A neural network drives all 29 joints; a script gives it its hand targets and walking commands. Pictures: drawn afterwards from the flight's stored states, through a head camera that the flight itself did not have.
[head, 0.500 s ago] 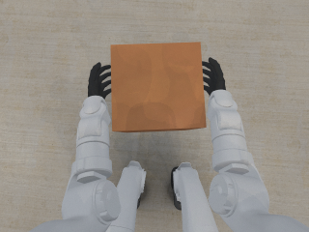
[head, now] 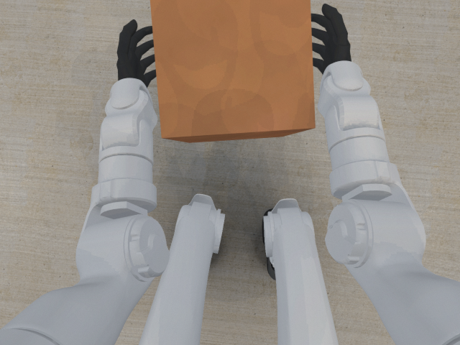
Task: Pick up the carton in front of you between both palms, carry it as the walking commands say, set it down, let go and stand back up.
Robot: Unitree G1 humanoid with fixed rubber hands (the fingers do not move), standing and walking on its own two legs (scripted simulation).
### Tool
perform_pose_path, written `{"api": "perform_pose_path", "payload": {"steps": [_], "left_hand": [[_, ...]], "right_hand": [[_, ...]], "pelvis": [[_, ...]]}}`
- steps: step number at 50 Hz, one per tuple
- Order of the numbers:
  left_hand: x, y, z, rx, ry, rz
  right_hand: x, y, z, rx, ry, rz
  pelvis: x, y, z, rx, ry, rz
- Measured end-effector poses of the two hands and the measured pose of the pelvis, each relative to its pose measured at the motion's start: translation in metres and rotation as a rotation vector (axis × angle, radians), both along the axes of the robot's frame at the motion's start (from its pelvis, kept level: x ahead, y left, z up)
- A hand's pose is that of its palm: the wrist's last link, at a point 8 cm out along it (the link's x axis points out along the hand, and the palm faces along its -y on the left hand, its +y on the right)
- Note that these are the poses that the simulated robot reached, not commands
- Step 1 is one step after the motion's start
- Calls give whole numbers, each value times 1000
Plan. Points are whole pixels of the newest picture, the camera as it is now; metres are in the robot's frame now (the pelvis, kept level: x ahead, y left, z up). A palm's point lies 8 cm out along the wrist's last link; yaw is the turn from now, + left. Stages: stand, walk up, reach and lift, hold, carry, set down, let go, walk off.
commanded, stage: set down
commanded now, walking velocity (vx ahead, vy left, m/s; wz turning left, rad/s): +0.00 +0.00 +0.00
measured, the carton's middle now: (233, 80) +0.51 +0.03 -0.19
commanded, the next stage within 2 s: none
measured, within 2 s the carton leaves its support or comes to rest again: rests again in 0.92 s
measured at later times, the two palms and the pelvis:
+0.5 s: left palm (159, 88) +0.51 +0.19 -0.26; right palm (303, 71) +0.56 -0.11 -0.27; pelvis -0.01 +0.00 -0.10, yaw +1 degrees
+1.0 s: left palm (165, 96) +0.50 +0.18 -0.30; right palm (303, 79) +0.55 -0.12 -0.30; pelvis -0.01 +0.00 -0.13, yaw +1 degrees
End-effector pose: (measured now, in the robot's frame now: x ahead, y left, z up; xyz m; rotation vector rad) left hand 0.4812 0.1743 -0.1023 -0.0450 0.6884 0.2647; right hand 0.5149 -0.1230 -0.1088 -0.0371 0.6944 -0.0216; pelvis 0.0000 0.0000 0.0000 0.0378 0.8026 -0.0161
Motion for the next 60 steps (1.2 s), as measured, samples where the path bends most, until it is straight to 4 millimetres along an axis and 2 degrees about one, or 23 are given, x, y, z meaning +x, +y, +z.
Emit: {"api": "perform_pose_path", "payload": {"steps": [13, 22, 26, 30, 36, 47, 60], "left_hand": [[17, 6, -81, 10, 22, 7], [29, 10, -144, 11, 38, 9], [32, 12, -166, -1, 45, 15], [35, 14, -175, -3, 48, 17], [38, 12, -177, -3, 48, 4], [25, 7, -191, -13, 81, -25], [24, 11, -199, -31, 76, -51]], "right_hand": [[24, 7, -79, -21, 18, 30], [39, 11, -141, -34, 32, 50], [43, 13, -163, -47, 39, 62], [48, 15, -170, -45, 42, 63], [49, 12, -172, -45, 42, 56], [36, 5, -185, -49, 75, 60], [39, 5, -191, -35, 73, 84]], "pelvis": [[-13, 1, -56, 3, -9, 1], [-12, 2, -94, 2, -42, 8], [-9, 2, -106, -1, -75, 21], [-4, 2, -113, -10, -93, 22], [-1, 3, -122, -11, -102, 28], [-8, 1, -130, -3, -160, 26], [-14, -3, -139, 3, -219, 26]]}}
